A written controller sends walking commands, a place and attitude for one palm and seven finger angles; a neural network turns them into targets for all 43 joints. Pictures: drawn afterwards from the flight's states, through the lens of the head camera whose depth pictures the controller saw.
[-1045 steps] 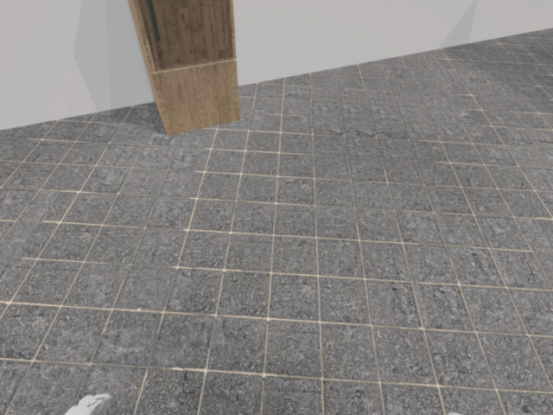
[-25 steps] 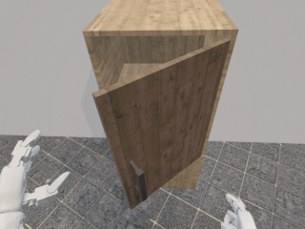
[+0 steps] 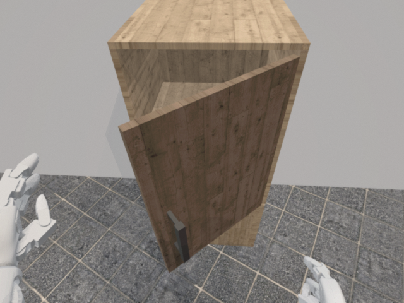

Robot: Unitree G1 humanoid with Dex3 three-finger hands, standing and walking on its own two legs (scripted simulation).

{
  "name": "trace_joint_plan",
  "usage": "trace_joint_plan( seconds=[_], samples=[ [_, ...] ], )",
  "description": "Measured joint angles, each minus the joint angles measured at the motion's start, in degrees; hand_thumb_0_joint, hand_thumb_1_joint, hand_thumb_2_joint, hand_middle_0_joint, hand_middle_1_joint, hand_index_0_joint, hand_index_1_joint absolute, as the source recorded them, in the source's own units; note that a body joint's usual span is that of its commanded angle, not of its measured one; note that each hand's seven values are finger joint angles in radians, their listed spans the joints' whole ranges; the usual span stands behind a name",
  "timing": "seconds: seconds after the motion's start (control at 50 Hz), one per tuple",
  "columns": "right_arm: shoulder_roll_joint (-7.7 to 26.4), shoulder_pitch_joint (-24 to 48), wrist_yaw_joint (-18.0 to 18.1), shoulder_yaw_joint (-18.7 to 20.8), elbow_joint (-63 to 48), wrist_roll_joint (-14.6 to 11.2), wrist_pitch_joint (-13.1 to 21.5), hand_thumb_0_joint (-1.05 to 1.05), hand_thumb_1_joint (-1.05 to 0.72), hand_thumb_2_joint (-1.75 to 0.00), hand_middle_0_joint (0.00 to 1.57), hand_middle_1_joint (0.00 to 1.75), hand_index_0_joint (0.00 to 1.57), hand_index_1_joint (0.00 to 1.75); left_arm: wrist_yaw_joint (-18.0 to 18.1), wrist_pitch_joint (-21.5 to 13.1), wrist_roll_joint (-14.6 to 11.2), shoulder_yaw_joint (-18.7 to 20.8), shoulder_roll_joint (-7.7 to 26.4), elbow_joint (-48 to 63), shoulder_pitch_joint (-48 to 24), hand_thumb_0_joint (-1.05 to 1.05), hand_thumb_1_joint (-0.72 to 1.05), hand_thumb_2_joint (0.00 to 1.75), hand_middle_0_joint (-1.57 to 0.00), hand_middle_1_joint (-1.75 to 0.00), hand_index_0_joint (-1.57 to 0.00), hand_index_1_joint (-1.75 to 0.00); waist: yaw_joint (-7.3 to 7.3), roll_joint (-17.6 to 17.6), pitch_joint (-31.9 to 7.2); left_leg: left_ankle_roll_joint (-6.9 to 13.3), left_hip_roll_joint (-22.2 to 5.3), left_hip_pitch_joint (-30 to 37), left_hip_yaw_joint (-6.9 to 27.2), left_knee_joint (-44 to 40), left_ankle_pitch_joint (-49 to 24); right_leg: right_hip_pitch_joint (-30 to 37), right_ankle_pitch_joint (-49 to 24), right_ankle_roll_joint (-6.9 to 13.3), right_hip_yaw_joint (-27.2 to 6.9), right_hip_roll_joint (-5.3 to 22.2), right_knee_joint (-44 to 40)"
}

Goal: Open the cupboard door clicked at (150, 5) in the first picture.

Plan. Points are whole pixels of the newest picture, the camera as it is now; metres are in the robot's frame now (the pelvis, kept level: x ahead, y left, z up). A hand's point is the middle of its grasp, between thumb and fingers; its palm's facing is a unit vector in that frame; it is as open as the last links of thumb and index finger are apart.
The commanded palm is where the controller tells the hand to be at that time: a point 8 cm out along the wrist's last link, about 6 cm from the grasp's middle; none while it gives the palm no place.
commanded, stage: draw the hand back to the body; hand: left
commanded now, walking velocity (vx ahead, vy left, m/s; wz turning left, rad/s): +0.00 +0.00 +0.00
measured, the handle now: (178, 237) +0.30 +0.11 -0.11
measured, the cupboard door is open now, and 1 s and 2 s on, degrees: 41 41 41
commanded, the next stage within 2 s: step back with the hand held close in 0.06 s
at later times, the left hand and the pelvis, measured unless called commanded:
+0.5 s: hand (50, 224) +0.18 +0.26 +0.15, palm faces +0.31 -0.81 -0.51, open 7.4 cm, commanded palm +0.12 +0.31 +0.17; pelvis -0.03 +0.01 +0.00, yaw -2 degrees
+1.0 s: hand out of the picture +0.06 +0.29 +0.16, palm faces +0.50 -0.72 -0.47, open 7.4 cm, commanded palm +0.00 +0.33 +0.17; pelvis -0.12 +0.02 -0.02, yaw +4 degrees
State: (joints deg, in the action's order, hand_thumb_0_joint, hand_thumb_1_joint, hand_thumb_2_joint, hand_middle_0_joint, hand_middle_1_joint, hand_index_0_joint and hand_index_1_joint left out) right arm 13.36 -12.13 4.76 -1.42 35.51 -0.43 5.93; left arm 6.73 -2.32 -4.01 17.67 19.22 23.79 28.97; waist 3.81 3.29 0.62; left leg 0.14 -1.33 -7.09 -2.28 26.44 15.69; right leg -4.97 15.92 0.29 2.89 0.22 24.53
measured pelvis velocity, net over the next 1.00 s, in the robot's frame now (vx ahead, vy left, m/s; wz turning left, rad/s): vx -0.12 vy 0.02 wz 0.07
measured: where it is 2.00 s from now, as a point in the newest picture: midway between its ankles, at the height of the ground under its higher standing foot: outside the picture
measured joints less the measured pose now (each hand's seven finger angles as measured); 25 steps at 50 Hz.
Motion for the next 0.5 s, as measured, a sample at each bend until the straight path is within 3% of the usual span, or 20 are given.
trace_joint_plan(
  seconds=[0.22,0.32,0.5],
  samples=[
    [-0.4,1.1,-0.1,0.1,0.4,-0.1,0.3,0.01,-0.91,-0.90,0.20,0.30,0.20,0.30,-0.1,-2.0,0.2,1.9,0.4,-1.7,-2.6,0.01,0.89,0.90,-0.21,-0.30,-0.21,-0.31,-0.15,1.0,0.9,-0.1,-0.3,1.1,0.0,-1.6,-1.3,1.3,-1.4,0.2,0.0,-0.3,-1.9],
    [-0.2,2.8,-0.8,-0.2,-0.7,0.3,-2.0,0.01,-0.91,-0.90,0.20,0.30,0.20,0.30,-0.1,-4.9,1.0,4.6,1.1,-3.0,-2.9,0.01,0.89,0.90,-0.21,-0.30,-0.21,-0.31,-1.74,0.9,1.3,-0.1,-0.8,-2.3,-0.2,-1.2,-2.1,-1.6,-3.4,0.1,-0.2,-0.9,-3.2],
    [0.1,3.2,-0.4,1.7,-2.8,0.2,-5.8,0.01,-0.91,-0.90,0.20,0.30,0.20,0.30,-0.4,-5.7,1.1,3.7,3.8,3.1,3.4,0.01,0.89,0.90,-0.21,-0.30,-0.21,-0.31,-3.65,-1.5,2.5,0.9,0.0,-5.9,-2.0,-1.4,-3.7,-6.6,-4.6,-0.9,-2.0,0.1,-1.5]
  ],
)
